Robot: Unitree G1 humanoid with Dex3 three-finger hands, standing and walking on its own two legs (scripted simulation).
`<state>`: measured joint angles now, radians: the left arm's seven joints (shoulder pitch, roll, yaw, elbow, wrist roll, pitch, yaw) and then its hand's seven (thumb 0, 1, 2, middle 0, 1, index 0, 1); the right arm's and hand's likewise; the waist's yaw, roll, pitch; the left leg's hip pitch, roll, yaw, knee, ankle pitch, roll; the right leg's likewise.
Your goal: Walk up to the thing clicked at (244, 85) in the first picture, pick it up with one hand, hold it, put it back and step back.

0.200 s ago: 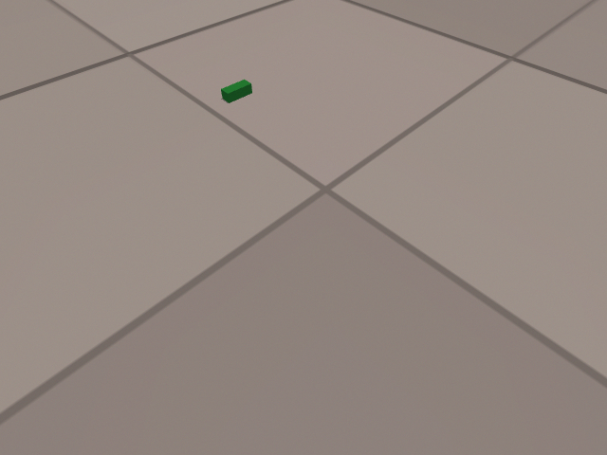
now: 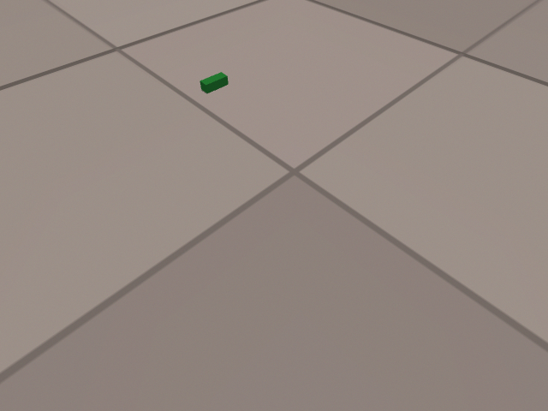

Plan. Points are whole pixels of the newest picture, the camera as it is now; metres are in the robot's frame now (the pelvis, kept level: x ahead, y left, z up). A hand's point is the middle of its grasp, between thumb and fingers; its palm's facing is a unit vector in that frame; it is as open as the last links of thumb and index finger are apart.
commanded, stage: stand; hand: left
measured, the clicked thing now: (214, 82) +2.22 +0.45 -0.75
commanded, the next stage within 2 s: walk up in 0.92 s
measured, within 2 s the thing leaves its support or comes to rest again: neither
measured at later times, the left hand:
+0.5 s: hand out of the picture +0.08 +0.25 -0.16, palm faces -0.02 -0.94 -0.33, open 7.4 cm
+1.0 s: hand out of the picture +0.09 +0.26 -0.15, palm faces +0.04 -0.95 -0.31, open 7.4 cm
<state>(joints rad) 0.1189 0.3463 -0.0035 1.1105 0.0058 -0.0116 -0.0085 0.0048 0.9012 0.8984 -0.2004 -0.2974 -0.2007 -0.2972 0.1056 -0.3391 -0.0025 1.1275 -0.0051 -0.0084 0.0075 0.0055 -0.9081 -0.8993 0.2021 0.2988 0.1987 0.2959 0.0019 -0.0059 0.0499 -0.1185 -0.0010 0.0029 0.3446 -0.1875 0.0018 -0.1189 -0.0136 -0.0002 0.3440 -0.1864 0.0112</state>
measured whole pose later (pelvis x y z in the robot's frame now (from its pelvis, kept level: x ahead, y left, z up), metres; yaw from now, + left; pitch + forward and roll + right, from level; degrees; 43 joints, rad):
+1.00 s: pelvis +0.01 +0.00 +0.00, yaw +4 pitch -1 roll -1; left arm 0.12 0.36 0.05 1.05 0.04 -0.02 -0.07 0.01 0.90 0.90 -0.20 -0.30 -0.20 -0.30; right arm 0.18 -0.37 -0.05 1.08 -0.02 -0.01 0.05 0.01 -0.91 -0.90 0.20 0.30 0.20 0.30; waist 0.00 0.01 0.02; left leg -0.20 0.00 -0.05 0.49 -0.34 0.01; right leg -0.15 -0.02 -0.07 0.43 -0.36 -0.01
